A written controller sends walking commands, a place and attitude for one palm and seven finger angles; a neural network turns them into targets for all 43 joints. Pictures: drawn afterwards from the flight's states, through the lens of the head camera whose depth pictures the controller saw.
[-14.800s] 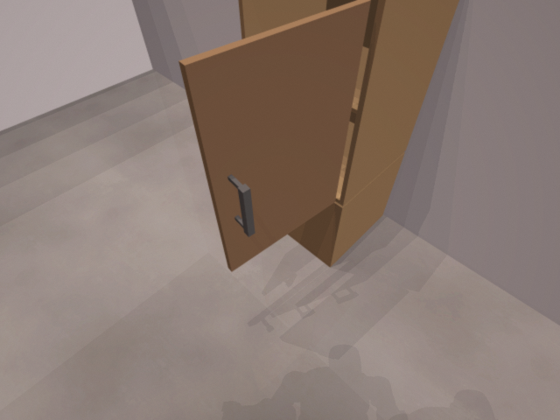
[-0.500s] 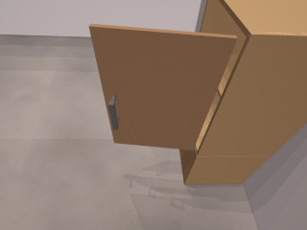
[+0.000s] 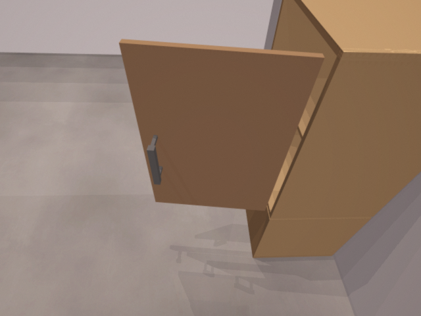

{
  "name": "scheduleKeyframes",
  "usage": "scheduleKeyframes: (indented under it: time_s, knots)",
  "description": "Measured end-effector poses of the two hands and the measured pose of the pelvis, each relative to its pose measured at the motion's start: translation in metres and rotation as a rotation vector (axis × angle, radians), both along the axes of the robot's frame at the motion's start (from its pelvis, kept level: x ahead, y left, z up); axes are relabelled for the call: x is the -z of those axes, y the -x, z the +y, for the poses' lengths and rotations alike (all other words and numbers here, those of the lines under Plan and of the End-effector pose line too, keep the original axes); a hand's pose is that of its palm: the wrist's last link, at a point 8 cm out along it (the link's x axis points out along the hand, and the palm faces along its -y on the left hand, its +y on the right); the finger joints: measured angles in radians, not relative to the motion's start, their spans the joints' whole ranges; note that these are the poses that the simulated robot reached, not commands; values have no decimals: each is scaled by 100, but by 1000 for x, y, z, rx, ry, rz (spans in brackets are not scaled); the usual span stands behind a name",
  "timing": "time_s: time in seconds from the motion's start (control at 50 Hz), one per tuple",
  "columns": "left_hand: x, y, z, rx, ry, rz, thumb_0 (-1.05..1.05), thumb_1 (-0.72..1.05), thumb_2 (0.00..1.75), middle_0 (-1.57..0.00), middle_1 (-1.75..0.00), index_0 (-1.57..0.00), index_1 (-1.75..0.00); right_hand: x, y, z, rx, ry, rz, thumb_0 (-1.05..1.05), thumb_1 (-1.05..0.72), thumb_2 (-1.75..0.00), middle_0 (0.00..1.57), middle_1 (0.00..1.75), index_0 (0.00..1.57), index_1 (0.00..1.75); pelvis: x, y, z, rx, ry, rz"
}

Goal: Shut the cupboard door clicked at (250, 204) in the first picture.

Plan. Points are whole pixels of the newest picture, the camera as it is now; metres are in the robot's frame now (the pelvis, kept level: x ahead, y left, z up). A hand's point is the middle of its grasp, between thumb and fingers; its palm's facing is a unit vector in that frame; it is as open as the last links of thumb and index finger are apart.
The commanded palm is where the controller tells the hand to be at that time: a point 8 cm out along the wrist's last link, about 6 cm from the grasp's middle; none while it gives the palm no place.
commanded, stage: shuffle to correct the standing spot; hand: left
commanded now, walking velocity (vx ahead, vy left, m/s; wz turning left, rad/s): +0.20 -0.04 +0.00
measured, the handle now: (156, 160) +0.52 +0.19 -0.08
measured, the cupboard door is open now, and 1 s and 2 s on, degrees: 84 84 84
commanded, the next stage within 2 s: come to a stop and stand still in 0.12 s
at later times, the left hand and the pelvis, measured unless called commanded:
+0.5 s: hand out of the picture +0.04 +0.14 -0.18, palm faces +0.06 -0.98 -0.17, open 7.4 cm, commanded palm none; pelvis +0.06 -0.01 +0.00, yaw +0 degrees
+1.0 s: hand out of the picture +0.05 +0.18 -0.16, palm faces -0.02 -0.97 -0.26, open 7.4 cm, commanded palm none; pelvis +0.01 -0.01 +0.00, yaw -1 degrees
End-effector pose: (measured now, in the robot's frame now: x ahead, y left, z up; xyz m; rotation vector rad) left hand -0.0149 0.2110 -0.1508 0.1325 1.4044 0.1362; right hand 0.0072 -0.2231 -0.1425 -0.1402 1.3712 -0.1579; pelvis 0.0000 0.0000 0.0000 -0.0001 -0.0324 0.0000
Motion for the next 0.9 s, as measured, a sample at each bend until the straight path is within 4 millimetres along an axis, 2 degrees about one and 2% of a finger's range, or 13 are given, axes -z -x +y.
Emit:
scheduleKeyframes:
  time_s: [0.12, 0.24, 0.34, 0.42, 0.52, 0.7, 0.8, 0.9]
  knots:
    - [0, -6, -2, -1, -1, 9, 0, 90, 90, -20, -30, -20, -30, 4, 2, 0, 18, -15, 23, 1, -91, -90, 20, 30, 20, 30, 1, -11, -4, 7, -5, 3]
    - [-1, -9, -9, -25, -5, 33, 0, 91, 90, -20, -30, -20, -30, 10, -1, -6, 36, -25, 59, 1, -91, -90, 20, 30, 20, 30, 5, -33, -12, 14, -2, 11]
    - [4, -14, -17, -46, 5, 71, 0, 91, 90, -20, -30, -20, -30, 10, -18, -9, 31, -9, 68, 1, -91, -90, 20, 30, 20, 30, 8, -51, -14, 14, 8, 17]
    - [3, -27, -21, -45, 12, 79, 0, 90, 90, -20, -30, -20, -30, 6, -36, -6, 29, 6, 48, 1, -91, -90, 20, 30, 20, 30, 5, -59, -12, 9, 8, 17]
    - [2, -52, -16, -42, 0, 17, 1, 91, 90, -20, -30, -20, -30, 4, -51, -8, 20, 27, 28, 2, -93, -90, 20, 30, 20, 30, 4, -56, -9, 4, 13, 22]
    - [2, -75, 14, 21, -70, -80, 1, 92, 90, -20, -30, -20, -30, 4, -61, -16, 3, 31, -83, 1, -93, -90, 20, 30, 20, 30, 10, -35, -7, 9, 10, 27]
    - [-8, -81, 22, 35, -93, -156, 1, 91, 90, -20, -30, -20, -30, 7, -63, -14, -32, 14, -153, 1, -92, -90, 20, 30, 20, 30, 11, -25, -6, 9, 7, 0]
    - [-17, -76, 19, 61, -96, -174, 0, 91, 90, -20, -30, -20, -30, 6, -57, -16, -38, -10, -182, 1, -93, -90, 20, 30, 20, 30, 8, -15, -8, 17, -4, -6]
